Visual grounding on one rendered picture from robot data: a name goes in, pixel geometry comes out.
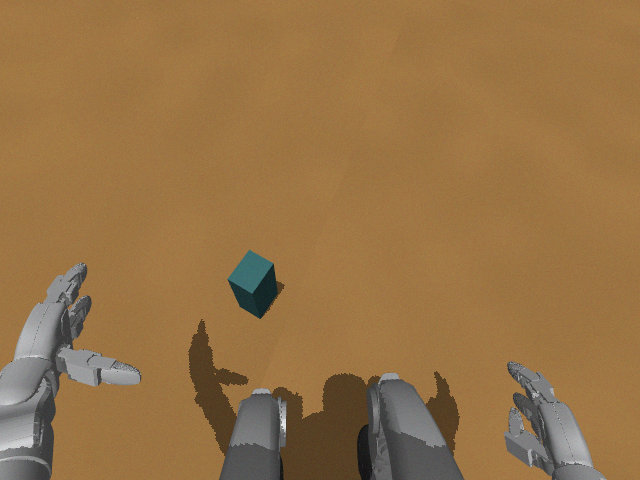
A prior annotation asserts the left robot arm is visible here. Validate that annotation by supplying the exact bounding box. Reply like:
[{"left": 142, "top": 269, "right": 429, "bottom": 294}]
[{"left": 0, "top": 357, "right": 59, "bottom": 480}]

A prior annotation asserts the left robot hand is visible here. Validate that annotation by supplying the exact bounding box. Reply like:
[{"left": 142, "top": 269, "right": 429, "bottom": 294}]
[{"left": 13, "top": 263, "right": 141, "bottom": 387}]

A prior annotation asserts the right robot arm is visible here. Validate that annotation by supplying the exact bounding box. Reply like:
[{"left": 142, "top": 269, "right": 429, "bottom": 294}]
[{"left": 552, "top": 464, "right": 607, "bottom": 480}]

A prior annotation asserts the carton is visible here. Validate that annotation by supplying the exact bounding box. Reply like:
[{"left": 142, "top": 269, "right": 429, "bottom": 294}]
[{"left": 227, "top": 250, "right": 278, "bottom": 319}]

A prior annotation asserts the right robot hand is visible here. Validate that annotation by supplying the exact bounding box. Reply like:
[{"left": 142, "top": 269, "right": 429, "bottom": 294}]
[{"left": 504, "top": 361, "right": 594, "bottom": 476}]

